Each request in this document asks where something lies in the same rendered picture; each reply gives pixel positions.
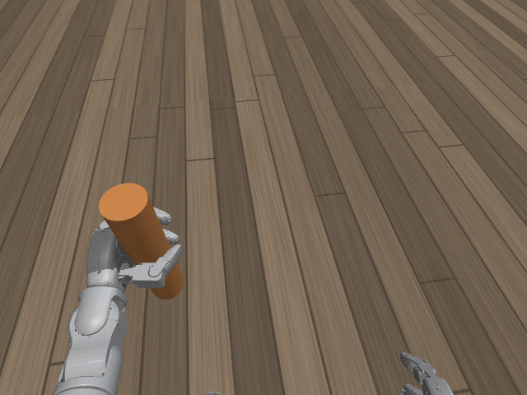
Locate can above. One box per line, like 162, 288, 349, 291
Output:
99, 183, 184, 300

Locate right robot hand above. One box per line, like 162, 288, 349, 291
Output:
400, 352, 454, 395

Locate left robot hand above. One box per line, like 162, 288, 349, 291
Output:
86, 207, 183, 293

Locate left robot arm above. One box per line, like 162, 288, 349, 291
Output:
53, 285, 128, 395

